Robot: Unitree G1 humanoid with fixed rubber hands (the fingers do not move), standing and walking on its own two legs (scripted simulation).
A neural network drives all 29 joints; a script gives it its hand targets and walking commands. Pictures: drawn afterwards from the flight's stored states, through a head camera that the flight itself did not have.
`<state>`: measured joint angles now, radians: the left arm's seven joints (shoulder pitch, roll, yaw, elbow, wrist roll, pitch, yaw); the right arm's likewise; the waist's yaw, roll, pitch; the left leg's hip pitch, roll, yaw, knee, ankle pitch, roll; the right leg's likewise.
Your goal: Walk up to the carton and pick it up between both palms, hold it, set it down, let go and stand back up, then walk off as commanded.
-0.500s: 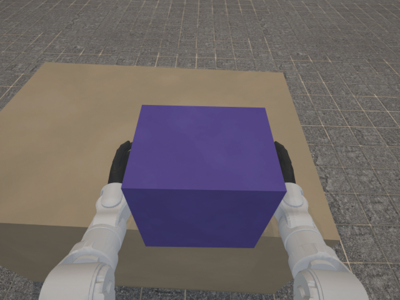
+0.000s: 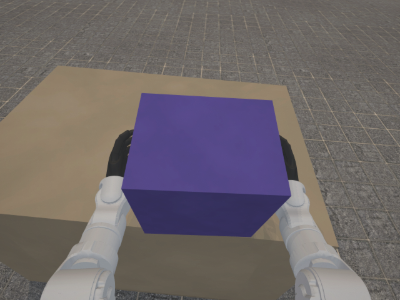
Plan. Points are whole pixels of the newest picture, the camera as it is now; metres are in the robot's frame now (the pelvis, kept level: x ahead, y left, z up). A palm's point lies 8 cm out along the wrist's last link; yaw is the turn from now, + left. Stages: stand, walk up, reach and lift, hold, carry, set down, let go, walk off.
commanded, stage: reach and lift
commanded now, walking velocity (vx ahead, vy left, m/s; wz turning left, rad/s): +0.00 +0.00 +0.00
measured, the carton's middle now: (202, 173) +0.39 -0.01 +0.05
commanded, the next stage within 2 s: none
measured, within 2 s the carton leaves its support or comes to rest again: neither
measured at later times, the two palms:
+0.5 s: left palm (119, 157) +0.37 +0.16 +0.12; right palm (296, 168) +0.36 -0.19 +0.11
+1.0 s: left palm (107, 150) +0.35 +0.17 +0.16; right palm (306, 163) +0.33 -0.18 +0.16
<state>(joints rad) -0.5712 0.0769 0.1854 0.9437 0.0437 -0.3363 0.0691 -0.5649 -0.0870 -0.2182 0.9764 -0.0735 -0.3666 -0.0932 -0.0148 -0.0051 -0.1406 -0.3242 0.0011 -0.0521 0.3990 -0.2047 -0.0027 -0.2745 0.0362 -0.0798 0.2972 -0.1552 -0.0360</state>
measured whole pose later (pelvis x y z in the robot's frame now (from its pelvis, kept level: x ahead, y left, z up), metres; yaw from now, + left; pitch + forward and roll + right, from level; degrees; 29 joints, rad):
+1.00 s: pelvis -0.02 +0.00 +0.00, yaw -1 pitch -5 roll -1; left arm -0.53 0.07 0.22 0.24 0.15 0.55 0.01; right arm -0.57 -0.12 -0.07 0.56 0.18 0.25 -0.14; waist -0.07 -0.08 -0.01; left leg -0.09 0.00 -0.03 0.39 -0.21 0.00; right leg -0.06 0.03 -0.05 0.31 -0.16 -0.03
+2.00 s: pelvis -0.02 +0.00 +0.00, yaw -1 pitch -4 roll -1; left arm -0.67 0.09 0.27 0.22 0.17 0.74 -0.02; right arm -0.75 -0.17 -0.08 0.54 0.25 0.49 -0.16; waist -0.08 -0.04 -0.08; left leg -0.10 -0.01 -0.04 0.37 -0.19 0.01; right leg -0.07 0.03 -0.04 0.29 -0.14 -0.03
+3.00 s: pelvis -0.03 -0.01 +0.00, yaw +0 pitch -4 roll -1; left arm -0.75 0.11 0.31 0.24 0.17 0.84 -0.03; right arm -0.86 -0.18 -0.08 0.59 0.27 0.59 -0.18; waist -0.06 -0.04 -0.12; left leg -0.12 0.00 -0.06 0.37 -0.18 -0.01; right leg -0.09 0.05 -0.04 0.29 -0.14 -0.04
